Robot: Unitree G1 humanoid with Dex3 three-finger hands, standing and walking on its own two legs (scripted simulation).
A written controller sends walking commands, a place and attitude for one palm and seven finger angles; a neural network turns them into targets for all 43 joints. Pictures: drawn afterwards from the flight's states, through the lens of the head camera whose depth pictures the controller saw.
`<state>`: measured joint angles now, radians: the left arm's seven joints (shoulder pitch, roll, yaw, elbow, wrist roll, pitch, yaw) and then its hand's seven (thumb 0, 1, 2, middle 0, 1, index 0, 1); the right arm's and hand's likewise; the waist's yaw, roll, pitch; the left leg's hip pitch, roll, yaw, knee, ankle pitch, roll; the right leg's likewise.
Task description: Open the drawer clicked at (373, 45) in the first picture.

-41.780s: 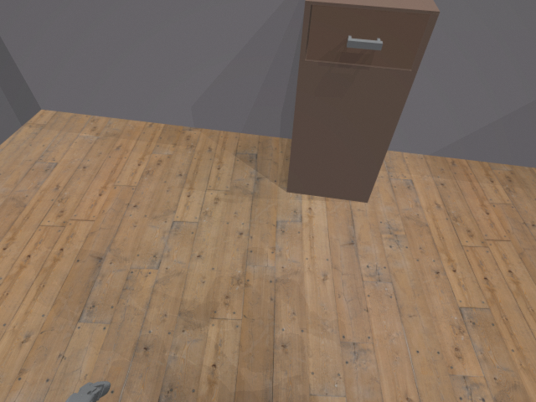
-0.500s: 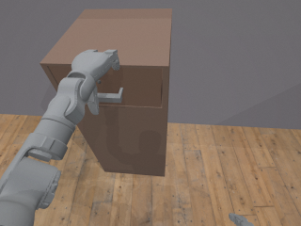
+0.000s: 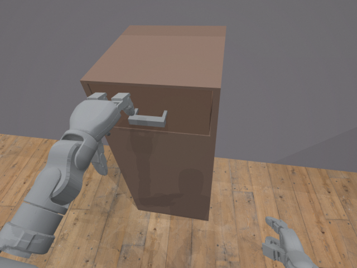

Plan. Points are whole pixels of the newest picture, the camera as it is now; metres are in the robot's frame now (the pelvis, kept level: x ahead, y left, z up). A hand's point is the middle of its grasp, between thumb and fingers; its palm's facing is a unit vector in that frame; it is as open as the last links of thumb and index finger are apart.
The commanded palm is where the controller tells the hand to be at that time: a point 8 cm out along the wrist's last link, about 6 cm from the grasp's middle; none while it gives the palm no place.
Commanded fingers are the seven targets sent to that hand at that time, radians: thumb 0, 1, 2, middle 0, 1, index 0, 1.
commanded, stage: draw the hand back to the body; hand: left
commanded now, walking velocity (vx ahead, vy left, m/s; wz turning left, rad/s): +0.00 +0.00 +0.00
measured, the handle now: (148, 116) +0.53 +0.16 +0.04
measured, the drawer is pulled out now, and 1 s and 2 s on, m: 0.00 0.00 0.00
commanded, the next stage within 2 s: step back with the hand held close in 1.08 s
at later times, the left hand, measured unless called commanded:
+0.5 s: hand (64, 151) +0.23 +0.20 +0.23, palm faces +0.30 -0.92 -0.26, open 12.0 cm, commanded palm +0.18 +0.25 +0.22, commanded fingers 0.00 0.27 0.63 -0.25 -0.70 -0.25 -0.70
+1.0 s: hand (31, 208) +0.15 +0.22 +0.21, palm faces +0.45 -0.83 -0.31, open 7.9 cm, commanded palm +0.09 +0.26 +0.22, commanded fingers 0.00 0.90 0.90 -0.20 -0.30 -0.20 -0.30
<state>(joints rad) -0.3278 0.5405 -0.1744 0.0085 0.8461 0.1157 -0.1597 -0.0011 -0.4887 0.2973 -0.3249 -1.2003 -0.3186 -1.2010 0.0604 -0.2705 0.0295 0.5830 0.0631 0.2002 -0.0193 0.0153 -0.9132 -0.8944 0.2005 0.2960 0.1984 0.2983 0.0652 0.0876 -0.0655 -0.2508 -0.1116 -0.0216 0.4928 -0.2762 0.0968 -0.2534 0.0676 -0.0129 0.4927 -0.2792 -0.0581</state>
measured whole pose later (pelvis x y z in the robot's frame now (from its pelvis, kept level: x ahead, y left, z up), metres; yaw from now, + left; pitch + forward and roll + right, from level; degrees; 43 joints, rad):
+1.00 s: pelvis -0.03 -0.02 +0.00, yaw +1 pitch -6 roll -1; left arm 0.45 0.33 0.32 -0.54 -0.11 -0.12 0.10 0.01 0.77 0.84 -0.22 -0.38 -0.22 -0.38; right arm 0.16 -0.21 0.04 0.64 0.02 -0.11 -0.07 0.02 -0.91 -0.89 0.20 0.30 0.20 0.30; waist 0.07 0.07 0.02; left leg -0.14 -0.07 -0.06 0.49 -0.25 0.06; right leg -0.10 0.10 -0.05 0.40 -0.21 -0.09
